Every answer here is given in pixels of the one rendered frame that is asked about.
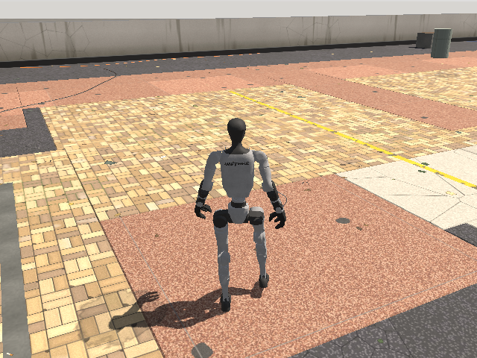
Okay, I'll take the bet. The robot right upper arm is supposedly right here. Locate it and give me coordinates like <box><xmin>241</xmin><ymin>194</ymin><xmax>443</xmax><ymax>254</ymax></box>
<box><xmin>253</xmin><ymin>150</ymin><xmax>274</xmax><ymax>192</ymax></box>

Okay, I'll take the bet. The right robot foot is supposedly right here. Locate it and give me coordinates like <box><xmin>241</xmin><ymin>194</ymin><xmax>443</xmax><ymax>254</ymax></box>
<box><xmin>259</xmin><ymin>273</ymin><xmax>269</xmax><ymax>288</ymax></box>

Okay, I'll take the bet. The robot left upper arm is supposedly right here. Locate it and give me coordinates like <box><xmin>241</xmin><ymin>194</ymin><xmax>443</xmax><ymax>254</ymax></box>
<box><xmin>201</xmin><ymin>151</ymin><xmax>222</xmax><ymax>191</ymax></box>

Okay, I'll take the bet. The left robot forearm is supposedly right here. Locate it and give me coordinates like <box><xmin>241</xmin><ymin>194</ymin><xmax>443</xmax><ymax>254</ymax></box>
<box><xmin>195</xmin><ymin>180</ymin><xmax>209</xmax><ymax>207</ymax></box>

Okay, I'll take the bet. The right robot forearm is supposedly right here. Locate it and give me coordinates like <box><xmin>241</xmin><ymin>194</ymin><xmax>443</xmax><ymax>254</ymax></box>
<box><xmin>267</xmin><ymin>181</ymin><xmax>284</xmax><ymax>213</ymax></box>

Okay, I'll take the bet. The right robot hand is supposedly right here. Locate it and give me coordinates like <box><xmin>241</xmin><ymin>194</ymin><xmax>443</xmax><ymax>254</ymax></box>
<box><xmin>269</xmin><ymin>210</ymin><xmax>286</xmax><ymax>229</ymax></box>

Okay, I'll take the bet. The robot right thigh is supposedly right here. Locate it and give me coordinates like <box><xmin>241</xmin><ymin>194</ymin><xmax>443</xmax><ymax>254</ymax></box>
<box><xmin>248</xmin><ymin>207</ymin><xmax>265</xmax><ymax>244</ymax></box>

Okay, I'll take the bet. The left robot hand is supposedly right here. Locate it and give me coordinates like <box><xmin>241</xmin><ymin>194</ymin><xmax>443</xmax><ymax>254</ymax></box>
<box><xmin>195</xmin><ymin>204</ymin><xmax>212</xmax><ymax>219</ymax></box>

